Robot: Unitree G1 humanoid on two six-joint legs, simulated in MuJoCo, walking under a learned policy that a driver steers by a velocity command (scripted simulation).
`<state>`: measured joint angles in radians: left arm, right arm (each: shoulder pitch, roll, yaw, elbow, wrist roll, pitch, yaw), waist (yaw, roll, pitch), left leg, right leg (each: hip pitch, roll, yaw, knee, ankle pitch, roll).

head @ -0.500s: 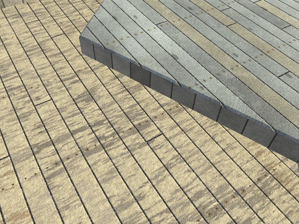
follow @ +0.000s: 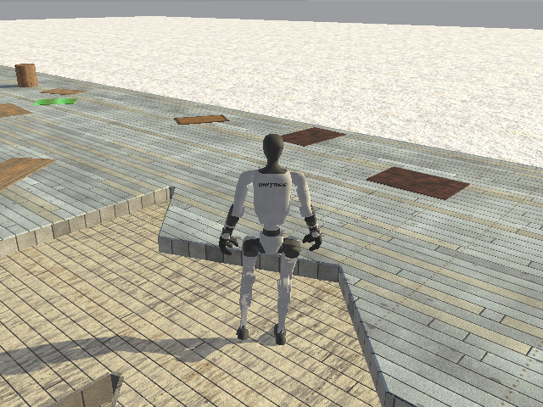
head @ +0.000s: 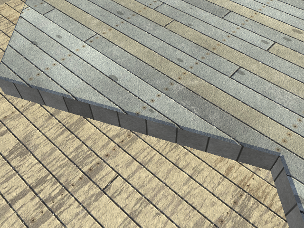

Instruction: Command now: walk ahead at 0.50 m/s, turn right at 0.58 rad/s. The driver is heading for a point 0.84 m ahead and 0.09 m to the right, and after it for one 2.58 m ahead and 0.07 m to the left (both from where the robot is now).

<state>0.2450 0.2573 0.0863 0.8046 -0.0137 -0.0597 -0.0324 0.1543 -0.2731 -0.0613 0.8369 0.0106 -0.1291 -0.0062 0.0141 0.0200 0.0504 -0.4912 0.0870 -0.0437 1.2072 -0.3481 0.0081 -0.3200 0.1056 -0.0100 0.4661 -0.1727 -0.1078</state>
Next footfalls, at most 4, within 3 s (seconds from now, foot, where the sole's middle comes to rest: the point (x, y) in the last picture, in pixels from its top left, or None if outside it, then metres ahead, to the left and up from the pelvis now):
0.34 left None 0.39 0.12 -0.77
0.86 right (217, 209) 0.53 -0.22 -0.77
1.44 left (186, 109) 0.97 -0.11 -0.63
2.16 right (228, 100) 1.03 -0.32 -0.63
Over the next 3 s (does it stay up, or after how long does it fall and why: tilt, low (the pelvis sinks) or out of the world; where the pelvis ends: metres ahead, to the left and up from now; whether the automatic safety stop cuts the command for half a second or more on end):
stays up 0.96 -0.22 0.14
